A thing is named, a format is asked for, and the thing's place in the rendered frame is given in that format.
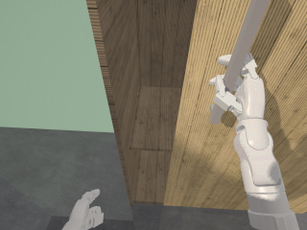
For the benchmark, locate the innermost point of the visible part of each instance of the robot right hand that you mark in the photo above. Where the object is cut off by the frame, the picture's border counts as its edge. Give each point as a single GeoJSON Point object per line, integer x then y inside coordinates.
{"type": "Point", "coordinates": [250, 91]}

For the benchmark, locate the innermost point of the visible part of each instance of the left robot forearm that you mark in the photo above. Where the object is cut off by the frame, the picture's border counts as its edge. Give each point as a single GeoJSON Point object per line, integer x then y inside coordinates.
{"type": "Point", "coordinates": [74, 224]}

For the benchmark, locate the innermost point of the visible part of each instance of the handle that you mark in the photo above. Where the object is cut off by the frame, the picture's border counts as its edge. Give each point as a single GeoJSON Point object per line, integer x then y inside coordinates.
{"type": "Point", "coordinates": [252, 21]}

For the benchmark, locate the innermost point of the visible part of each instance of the right robot forearm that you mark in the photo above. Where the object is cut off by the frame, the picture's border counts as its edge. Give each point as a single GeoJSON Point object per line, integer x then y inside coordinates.
{"type": "Point", "coordinates": [269, 207]}

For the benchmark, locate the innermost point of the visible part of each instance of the wardrobe door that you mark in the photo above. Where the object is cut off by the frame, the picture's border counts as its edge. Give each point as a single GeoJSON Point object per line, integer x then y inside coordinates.
{"type": "Point", "coordinates": [205, 168]}

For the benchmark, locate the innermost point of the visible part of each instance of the robot left hand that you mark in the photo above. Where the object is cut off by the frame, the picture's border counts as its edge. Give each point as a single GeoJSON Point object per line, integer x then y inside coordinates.
{"type": "Point", "coordinates": [92, 217]}

